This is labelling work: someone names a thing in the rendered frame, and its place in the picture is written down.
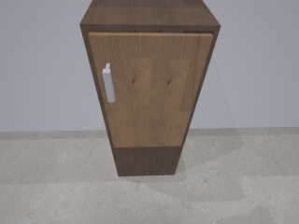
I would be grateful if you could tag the handle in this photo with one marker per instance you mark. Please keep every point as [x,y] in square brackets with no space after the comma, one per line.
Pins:
[107,77]

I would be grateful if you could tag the cupboard door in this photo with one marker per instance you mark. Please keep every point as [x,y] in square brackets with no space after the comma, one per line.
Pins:
[155,77]

